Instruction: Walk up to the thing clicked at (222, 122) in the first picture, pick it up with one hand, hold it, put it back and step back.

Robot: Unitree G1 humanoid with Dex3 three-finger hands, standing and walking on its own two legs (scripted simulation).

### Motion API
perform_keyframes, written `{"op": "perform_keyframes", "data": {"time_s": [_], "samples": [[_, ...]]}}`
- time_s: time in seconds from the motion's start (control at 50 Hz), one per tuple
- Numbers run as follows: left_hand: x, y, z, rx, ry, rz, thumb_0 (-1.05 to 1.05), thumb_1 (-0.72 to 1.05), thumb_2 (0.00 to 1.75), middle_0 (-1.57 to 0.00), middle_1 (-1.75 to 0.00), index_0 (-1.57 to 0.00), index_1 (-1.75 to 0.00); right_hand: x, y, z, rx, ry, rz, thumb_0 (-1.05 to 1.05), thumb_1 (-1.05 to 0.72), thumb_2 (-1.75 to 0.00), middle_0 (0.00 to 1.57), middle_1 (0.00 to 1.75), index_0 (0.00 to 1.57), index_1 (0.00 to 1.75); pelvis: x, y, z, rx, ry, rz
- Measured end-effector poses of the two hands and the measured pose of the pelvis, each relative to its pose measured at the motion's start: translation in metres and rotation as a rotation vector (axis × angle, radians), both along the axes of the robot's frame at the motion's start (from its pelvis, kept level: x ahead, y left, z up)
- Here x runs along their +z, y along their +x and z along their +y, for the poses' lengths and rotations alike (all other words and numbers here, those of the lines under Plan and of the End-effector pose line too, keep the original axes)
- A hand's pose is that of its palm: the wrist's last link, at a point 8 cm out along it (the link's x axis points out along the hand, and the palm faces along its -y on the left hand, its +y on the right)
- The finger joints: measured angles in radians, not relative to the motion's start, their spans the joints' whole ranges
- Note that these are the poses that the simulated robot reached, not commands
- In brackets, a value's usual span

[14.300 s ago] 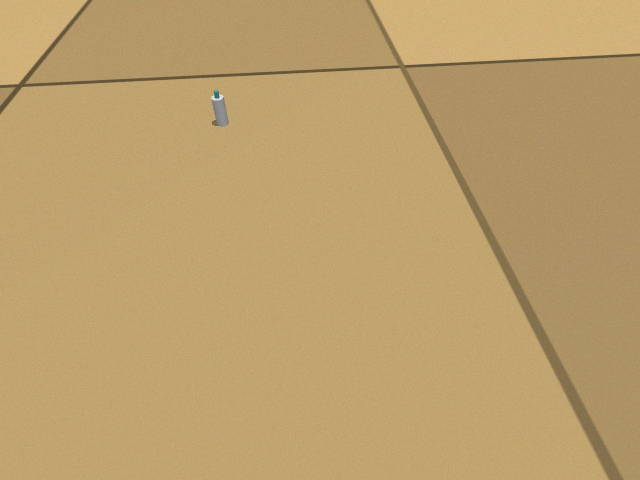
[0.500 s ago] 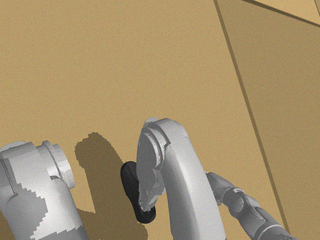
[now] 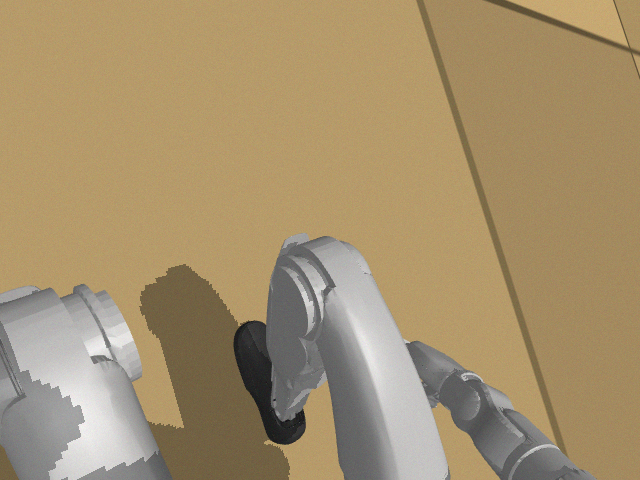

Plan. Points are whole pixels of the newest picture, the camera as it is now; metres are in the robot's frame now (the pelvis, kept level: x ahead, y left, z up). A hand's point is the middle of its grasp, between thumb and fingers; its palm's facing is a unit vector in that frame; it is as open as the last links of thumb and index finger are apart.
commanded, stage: close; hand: left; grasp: from the side
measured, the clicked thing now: out of the picture +0.44 +0.32 -0.18
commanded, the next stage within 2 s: settle in 0.08 s
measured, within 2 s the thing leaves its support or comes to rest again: leaves its support in 0.48 s
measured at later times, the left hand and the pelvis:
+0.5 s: hand out of the picture +0.43 +0.32 -0.16, palm faces +0.41 -0.91 +0.00, open 9.5 cm; pelvis +0.00 +0.00 +0.01, yaw +0 degrees
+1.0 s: hand out of the picture +0.40 +0.34 -0.05, palm faces +0.38 -0.93 -0.05, open 9.5 cm; pelvis +0.01 -0.01 +0.03, yaw +4 degrees
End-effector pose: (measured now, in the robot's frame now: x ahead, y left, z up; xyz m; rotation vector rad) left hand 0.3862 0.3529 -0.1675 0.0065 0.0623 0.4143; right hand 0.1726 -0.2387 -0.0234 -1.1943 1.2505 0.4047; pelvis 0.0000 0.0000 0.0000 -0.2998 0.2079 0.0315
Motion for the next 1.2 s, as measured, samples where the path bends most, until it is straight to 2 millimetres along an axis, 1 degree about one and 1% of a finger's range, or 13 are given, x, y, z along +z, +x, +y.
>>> {"op": "perform_keyframes", "data": {"time_s": [0.08, 0.26, 0.42, 0.5, 0.58, 0.68, 0.82, 0.96, 1.08, 1.2], "samples": [[0.0, 0.002, 0.002, 0.014, -0.004, 0.001, -0.01, 0.02, 0.64, -0.65, -0.76, -0.68, -0.77, 0.0, -0.002, -0.001, -0.004, -0.003, 0.005, 0.0, -0.87, -0.89, 0.2, 0.3, 0.21, 0.3, 0.0, 0.0, 0.0, -0.002, 0.001, 0.001], [0.0, 0.008, 0.004, 0.014, 0.001, 0.001, -0.02, -0.16, 0.85, -0.7, -0.95, -0.72, -0.97, 0.001, -0.006, -0.001, -0.014, -0.012, 0.017, 0.0, -0.88, -0.89, 0.2, 0.3, 0.21, 0.3, 0.001, 0.0, 0.0, -0.004, -0.003, 0.003], [0.001, 0.008, 0.003, -0.002, -0.006, -0.003, -0.01, -0.22, 0.95, -0.68, -1.03, -0.71, -1.05, 0.001, -0.004, -0.001, -0.025, -0.009, 0.023, 0.0, -0.89, -0.9, 0.2, 0.3, 0.21, 0.3, 0.004, 0.001, 0.0, -0.002, -0.007, 0.016], [0.007, 0.007, 0.005, 0.013, -0.014, -0.026, -0.01, -0.25, 0.98, -0.68, -1.05, -0.71, -1.07, 0.002, -0.001, -0.001, -0.036, -0.003, 0.017, 0.0, -0.9, -0.9, 0.2, 0.3, 0.21, 0.3, 0.006, 0.002, 0.0, 0.002, -0.004, 0.026], [0.022, 0.008, 0.01, 0.007, 0.004, -0.055, -0.02, -0.27, 1.0, -0.68, -1.05, -0.72, -1.08, 0.002, 0.003, -0.001, -0.054, 0.007, -0.001, 0.0, -0.9, -0.9, 0.2, 0.3, 0.21, 0.3, 0.008, 0.003, -0.001, 0.007, 0.002, 0.038], [0.05, 0.005, 0.019, -0.012, 0.03, -0.074, -0.02, -0.3, 1.03, -0.69, -1.06, -0.72, -1.08, 0.002, 0.008, -0.002, -0.094, 0.043, -0.038, 0.0, -0.9, -0.9, 0.2, 0.3, 0.21, 0.3, 0.012, 0.004, -0.003, 0.016, 0.012, 0.064], [0.086, -0.01, 0.027, -0.033, 0.042, -0.054, -0.02, -0.31, 1.06, -0.7, -1.06, -0.73, -1.08, -0.003, 0.012, -0.002, -0.174, 0.126, -0.084, 0.0, -0.9, -0.9, 0.2, 0.3, 0.21, 0.3, 0.019, 0.004, -0.005, 0.032, 0.033, 0.114], [0.113, -0.022, 0.029, -0.028, 0.044, -0.035, -0.02, -0.31, 1.06, -0.7, -1.06, -0.73, -1.08, -0.011, 0.012, 0.001, -0.26, 0.197, -0.089, 0.0, -0.89, -0.89, 0.2, 0.3, 0.21, 0.3, 0.028, 0.008, -0.008, 0.049, 0.055, 0.173], [0.134, -0.022, 0.03, -0.026, 0.053, -0.027, -0.02, -0.31, 1.07, -0.7, -1.05, -0.73, -1.08, -0.015, 0.014, 0.001, -0.324, 0.238, -0.091, 0.0, -0.89, -0.89, 0.2, 0.3, 0.21, 0.3, 0.036, 0.013, -0.011, 0.064, 0.074, 0.223], [0.155, -0.017, 0.03, -0.032, 0.063, -0.018, -0.02, -0.32, 1.08, -0.7, -1.05, -0.74, -1.08, -0.018, 0.018, -0.003, -0.381, 0.268, -0.1, 0.0, -0.88, -0.89, 0.2, 0.3, 0.21, 0.3, 0.044, 0.018, -0.013, 0.075, 0.09, 0.27]]}}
